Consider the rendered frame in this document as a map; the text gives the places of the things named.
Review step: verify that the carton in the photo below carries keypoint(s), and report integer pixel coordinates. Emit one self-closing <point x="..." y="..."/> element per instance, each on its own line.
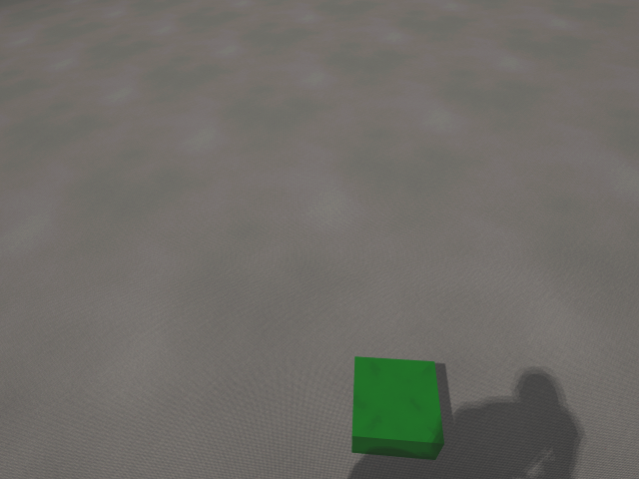
<point x="396" y="409"/>

